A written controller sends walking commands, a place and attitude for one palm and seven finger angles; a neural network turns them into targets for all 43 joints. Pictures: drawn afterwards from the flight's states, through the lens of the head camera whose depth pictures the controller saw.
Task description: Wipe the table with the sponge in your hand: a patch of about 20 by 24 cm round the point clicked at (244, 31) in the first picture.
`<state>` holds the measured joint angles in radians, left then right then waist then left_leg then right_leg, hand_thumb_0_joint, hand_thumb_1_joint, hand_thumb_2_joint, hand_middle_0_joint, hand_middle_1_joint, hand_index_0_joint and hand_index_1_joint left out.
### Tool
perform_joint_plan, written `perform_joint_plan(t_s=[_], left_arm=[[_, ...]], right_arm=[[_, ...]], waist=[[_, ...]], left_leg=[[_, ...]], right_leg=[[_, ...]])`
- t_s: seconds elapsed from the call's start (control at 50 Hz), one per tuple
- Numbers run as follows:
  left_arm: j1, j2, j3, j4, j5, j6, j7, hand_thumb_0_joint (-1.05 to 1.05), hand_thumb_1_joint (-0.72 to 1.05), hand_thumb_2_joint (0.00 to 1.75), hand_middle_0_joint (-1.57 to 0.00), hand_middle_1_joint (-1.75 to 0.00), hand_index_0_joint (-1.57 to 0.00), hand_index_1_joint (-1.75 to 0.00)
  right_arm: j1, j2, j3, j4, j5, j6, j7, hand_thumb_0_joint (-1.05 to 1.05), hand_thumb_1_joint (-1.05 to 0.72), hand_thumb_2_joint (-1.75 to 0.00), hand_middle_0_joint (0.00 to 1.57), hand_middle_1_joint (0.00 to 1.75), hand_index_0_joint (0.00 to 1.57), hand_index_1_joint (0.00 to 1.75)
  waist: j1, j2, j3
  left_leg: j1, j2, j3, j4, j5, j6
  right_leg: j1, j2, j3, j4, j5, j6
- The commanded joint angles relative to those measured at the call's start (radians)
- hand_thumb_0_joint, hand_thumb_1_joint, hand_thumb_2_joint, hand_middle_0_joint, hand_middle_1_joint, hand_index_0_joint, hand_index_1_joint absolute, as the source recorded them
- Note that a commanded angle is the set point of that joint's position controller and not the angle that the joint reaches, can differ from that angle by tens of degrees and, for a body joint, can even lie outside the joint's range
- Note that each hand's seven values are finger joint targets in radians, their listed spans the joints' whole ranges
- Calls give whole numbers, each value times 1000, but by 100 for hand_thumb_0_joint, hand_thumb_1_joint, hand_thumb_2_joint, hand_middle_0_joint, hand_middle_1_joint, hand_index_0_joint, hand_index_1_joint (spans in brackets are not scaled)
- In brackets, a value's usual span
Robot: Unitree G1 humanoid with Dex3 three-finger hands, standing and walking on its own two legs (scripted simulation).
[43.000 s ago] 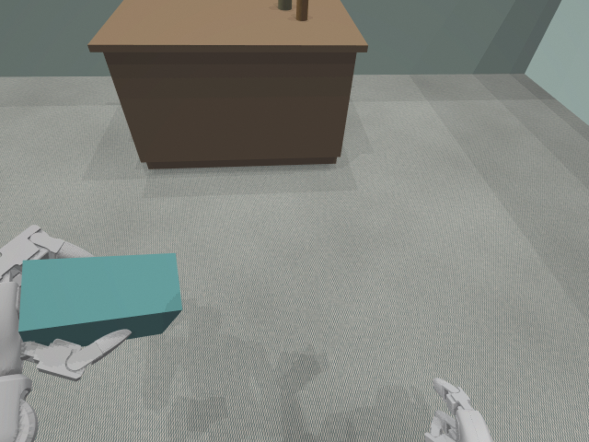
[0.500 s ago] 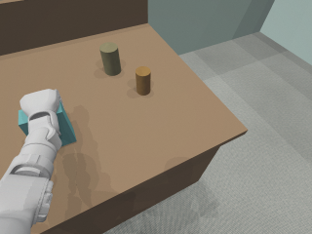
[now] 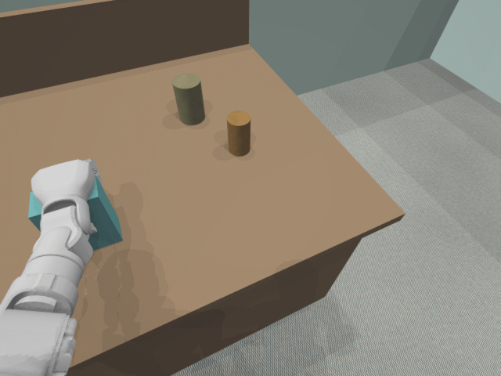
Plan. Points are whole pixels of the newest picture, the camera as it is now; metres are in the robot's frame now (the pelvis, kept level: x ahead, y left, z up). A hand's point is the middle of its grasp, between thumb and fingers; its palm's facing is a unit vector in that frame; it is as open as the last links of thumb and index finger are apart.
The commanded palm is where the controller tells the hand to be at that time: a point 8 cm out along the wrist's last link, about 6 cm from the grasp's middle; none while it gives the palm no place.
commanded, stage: wipe back along the first lane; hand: left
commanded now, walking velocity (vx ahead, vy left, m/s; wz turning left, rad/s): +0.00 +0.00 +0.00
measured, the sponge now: (84, 225) +0.38 +0.33 -0.02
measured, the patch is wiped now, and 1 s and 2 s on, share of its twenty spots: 0.90 0.90 1.00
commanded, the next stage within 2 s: lift the sponge slowly off the table in 1.36 s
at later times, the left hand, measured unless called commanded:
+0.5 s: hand (85, 222) +0.35 +0.30 +0.03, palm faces -0.04 -0.02 -1.00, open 10.1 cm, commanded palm +0.31 +0.28 +0.06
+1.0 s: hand (88, 254) +0.29 +0.27 +0.03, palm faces -0.01 -0.05 -1.00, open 10.1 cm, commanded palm +0.25 +0.25 +0.06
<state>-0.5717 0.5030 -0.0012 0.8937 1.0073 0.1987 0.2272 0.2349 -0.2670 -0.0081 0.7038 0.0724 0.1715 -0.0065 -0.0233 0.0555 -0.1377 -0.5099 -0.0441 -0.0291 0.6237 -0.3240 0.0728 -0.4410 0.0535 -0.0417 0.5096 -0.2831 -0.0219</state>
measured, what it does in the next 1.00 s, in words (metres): stands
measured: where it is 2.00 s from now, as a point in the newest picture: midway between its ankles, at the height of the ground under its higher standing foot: outside the picture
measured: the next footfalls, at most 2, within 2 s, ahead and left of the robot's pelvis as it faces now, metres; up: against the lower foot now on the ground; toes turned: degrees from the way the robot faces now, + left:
none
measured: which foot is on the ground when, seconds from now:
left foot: down 0.00-1.00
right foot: down 0.00-1.00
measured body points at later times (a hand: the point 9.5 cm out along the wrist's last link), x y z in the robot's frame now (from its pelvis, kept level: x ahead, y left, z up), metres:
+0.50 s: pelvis +0.00 +0.00 +0.00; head +0.02 -0.01 +0.45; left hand +0.35 +0.29 +0.08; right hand +0.15 -0.24 -0.12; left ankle -0.02 +0.07 -0.73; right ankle -0.03 -0.11 -0.73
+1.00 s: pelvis +0.00 -0.01 +0.01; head +0.00 -0.03 +0.45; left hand +0.29 +0.27 +0.08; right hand +0.20 -0.24 -0.09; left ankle -0.02 +0.07 -0.73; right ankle -0.03 -0.11 -0.73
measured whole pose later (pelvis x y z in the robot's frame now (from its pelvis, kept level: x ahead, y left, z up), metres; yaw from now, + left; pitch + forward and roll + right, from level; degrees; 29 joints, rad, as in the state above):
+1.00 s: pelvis +0.00 -0.01 +0.01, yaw +1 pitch +6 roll -2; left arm -0.11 0.36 -0.14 0.35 0.98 0.39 0.24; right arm 0.11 -0.27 0.00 0.63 0.08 0.17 0.01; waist 0.05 0.08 -0.13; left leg -0.35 -0.05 -0.03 0.57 -0.32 0.07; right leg -0.30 0.05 -0.04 0.49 -0.29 -0.03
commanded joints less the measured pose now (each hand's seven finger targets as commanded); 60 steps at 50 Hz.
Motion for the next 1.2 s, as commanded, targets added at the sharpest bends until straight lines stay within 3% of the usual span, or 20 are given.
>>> perform_joint_plan(t_s=[0.0, 0.08, 0.16, 0.24, 0.28, 0.42, 0.48, 0.52, 0.58, 0.64, 0.68, 0.74, 0.78, 0.84, 0.88, 0.92, 1.06, 1.08, 1.14, 1.18], left_arm=[[-242, 201, 10, -151, 25, 21, -2, 0, 10, 130, -120, -160, -120, -160], [-199, 141, -22, -158, 14, 35, -9, 0, 10, 130, -120, -160, -120, -160], [-157, 137, -21, -138, 2, 48, -7, 0, 10, 130, -120, -160, -120, -160], [-99, 64, -61, -209, -6, 55, -2, 0, 10, 130, -120, -160, -120, -160], [-76, 83, -34, -225, -15, 66, -1, 0, 10, 130, -120, -160, -120, -160], [-27, 9, -92, -300, -31, 121, 1, 0, 10, 130, -120, -160, -120, -160], [26, 49, -51, -330, -32, 142, -5, 0, 10, 130, -120, -160, -120, -160], [73, -12, -97, -362, -36, 150, -12, 0, 10, 130, -120, -160, -120, -160], [104, 1, -83, -402, -37, 164, -19, 0, 10, 130, -120, -160, -120, -160], [121, -41, -121, -434, -40, 178, -27, 0, 10, 130, -120, -160, -120, -160], [156, 7, -72, -460, -39, 183, -26, 0, 10, 130, -120, -160, -120, -160], [232, -33, -97, -491, -45, 186, -30, 0, 10, 130, -120, -160, -120, -160], [286, -8, -64, -529, -51, 186, -29, 0, 10, 130, -120, -160, -120, -160], [313, -52, -101, -560, -49, 192, -28, 0, 10, 130, -120, -160, -120, -160], [352, -31, -72, -602, -56, 197, -24, 0, 10, 130, -120, -160, -120, -160], [366, -82, -120, -628, -55, 203, -22, 0, 10, 130, -120, -160, -120, -160], [364, -57, -103, -652, -62, 235, -16, 0, 10, 130, -120, -160, -120, -160], [350, -25, -79, -654, -55, 238, -16, 0, 10, 130, -120, -160, -120, -160], [364, -107, -155, -658, -47, 240, -25, 0, 10, 130, -120, -160, -120, -160], [376, -70, -122, -668, -45, 235, -28, 0, 10, 130, -120, -160, -120, -160]], right_arm=[[-31, -164, -54, -111, -3, -33, -13, 0, -90, -90, 20, 30, 20, 30], [-50, -157, -52, -124, 1, -33, -12, 0, -90, -90, 20, 30, 20, 30], [-56, -160, -48, -129, 4, -32, -16, 0, -90, -90, 20, 30, 20, 30], [-74, -151, -55, -140, 4, -37, -10, 0, -90, -90, 20, 30, 20, 30], [-89, -154, -54, -145, 4, -34, -10, 0, -90, -90, 20, 30, 20, 30], [-135, -144, -45, -162, 9, -32, -7, 0, -90, -90, 20, 30, 20, 30], [-153, -148, -42, -169, 10, -28, -9, 0, -90, -90, 20, 30, 20, 30], [-165, -139, -42, -178, 9, -30, -7, 0, -90, -90, 20, 30, 20, 30], [-183, -142, -37, -186, 9, -29, -6, 0, -90, -90, 20, 30, 20, 30], [-196, -135, -33, -194, 9, -31, -6, 0, -90, -90, 20, 30, 20, 30], [-205, -141, -34, -197, 7, -31, -8, 0, -90, -90, 20, 30, 20, 30], [-213, -131, -30, -207, 8, -38, -5, 0, -90, -90, 20, 30, 20, 30], [-227, -134, -31, -211, 7, -42, -1, 0, -90, -90, 20, 30, 20, 30], [-238, -127, -28, -217, 7, -46, 1, 0, -90, -90, 20, 30, 20, 30], [-250, -130, -31, -219, 6, -48, 4, 0, -90, -90, 20, 30, 20, 30], [-260, -122, -31, -223, 8, -52, 6, 0, -90, -90, 20, 30, 20, 30], [-295, -122, -24, -220, 8, -53, -10, 0, -90, -90, 20, 30, 20, 30], [-300, -128, -24, -216, 8, -51, -13, 0, -90, -90, 20, 30, 20, 30], [-308, -115, -23, -223, 10, -60, -10, 0, -90, -90, 20, 30, 20, 30], [-310, -119, -25, -222, 7, -63, -10, 0, -90, -90, 20, 30, 20, 30]], waist=[[9, 19, -270], [11, 15, -230], [11, -43, -204], [27, -6, -255], [33, -14, -258], [28, -37, -185], [49, -41, -203], [46, -45, -203], [52, -54, -196], [46, -62, -166], [64, -58, -179], [64, -75, -189], [76, -58, -195], [67, -73, -151], [80, -66, -157], [72, -59, -150], [79, -87, -103], [84, -78, -96], [79, -57, -87], [90, -48, -108]], left_leg=[[235, 32, -58, -50, 456, -31], [232, 34, -66, -66, 412, -35], [195, 30, -59, -73, 331, -29], [257, 38, -68, -64, 408, -40], [255, 40, -70, -64, 431, -44], [254, 35, -70, -80, 393, -41], [247, 31, -66, -88, 407, -43], [267, 30, -62, -79, 433, -42], [266, 31, -65, -86, 436, -42], [270, 29, -57, -88, 430, -36], [271, 27, -57, -90, 441, -37], [273, 22, -47, -81, 472, -33], [273, 25, -47, -83, 499, -35], [263, 24, -46, -90, 468, -34], [274, 28, -51, -96, 479, -36], [286, 28, -50, -92, 473, -36], [252, 17, -39, -128, 316, -27], [254, 20, -45, -135, 305, -29], [269, 18, -44, -133, 294, -27], [272, 18, -48, -135, 289, -27]], right_leg=[[106, 3, 11, -20, 328, -53], [77, 7, 4, -31, 266, -57], [84, 7, 4, -37, 230, -53], [80, 9, 0, -26, 249, -57], [97, 8, 3, -26, 273, -59], [97, 7, -5, -37, 258, -56], [144, 3, -2, -33, 287, -60], [144, 4, -3, -32, 311, -57], [162, 3, -2, -34, 322, -58], [161, 3, -4, -38, 334, -56], [187, 1, 2, -37, 357, -59], [218, -2, 4, -30, 419, -55], [238, -6, 12, -29, 453, -55], [223, -3, 4, -31, 425, -53], [232, -3, 8, -36, 425, -56], [217, -2, 4, -34, 413, -53], [223, -2, 14, -58, 308, -54], [217, 0, 17, -59, 284, -58], [195, 3, 9, -58, 246, -59], [209, 4, 17, -60, 243, -62]])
